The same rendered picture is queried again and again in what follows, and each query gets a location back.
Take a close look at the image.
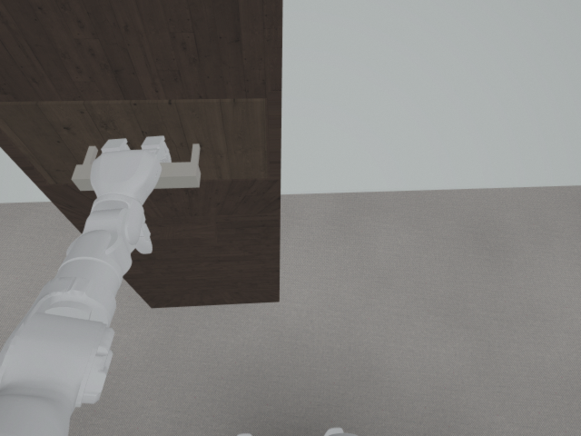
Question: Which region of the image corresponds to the handle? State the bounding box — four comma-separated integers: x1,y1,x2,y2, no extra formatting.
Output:
71,144,201,191
148,225,218,247

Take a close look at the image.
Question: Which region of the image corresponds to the robot left forearm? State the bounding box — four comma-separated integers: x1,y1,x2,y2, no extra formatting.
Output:
0,194,144,383

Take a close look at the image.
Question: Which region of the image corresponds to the cabinet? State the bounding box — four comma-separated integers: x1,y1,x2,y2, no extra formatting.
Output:
0,0,283,308

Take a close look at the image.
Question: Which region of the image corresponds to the left robot hand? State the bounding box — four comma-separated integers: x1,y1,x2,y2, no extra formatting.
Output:
90,135,172,254

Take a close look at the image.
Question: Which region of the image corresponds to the left robot upper arm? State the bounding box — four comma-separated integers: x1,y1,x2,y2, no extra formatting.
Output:
0,312,114,436

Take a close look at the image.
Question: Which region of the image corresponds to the drawer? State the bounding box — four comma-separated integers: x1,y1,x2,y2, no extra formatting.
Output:
0,98,268,184

